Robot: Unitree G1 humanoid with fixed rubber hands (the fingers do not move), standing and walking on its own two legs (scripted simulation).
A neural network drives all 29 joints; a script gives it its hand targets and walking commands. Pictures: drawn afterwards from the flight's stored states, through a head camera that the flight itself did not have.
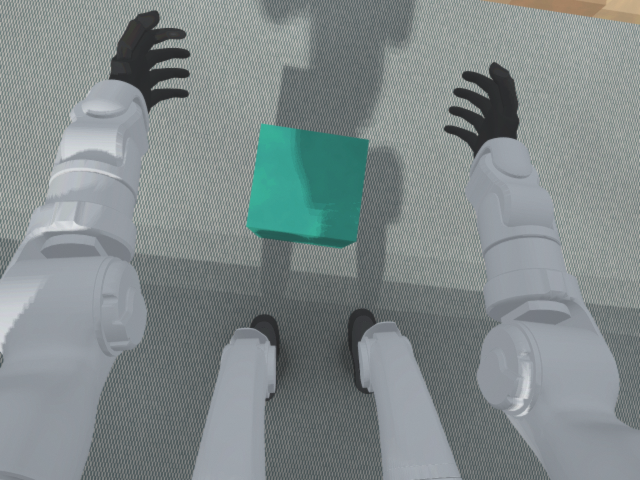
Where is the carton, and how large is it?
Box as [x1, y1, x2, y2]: [246, 123, 368, 248]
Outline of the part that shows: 261,123 246,226 259,237 340,248 355,241 368,140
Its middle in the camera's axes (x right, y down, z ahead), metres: -0.03 -0.11 +0.86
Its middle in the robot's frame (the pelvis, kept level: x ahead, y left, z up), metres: +0.51 -0.01 -0.52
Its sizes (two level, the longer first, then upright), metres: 0.210 0.200 0.250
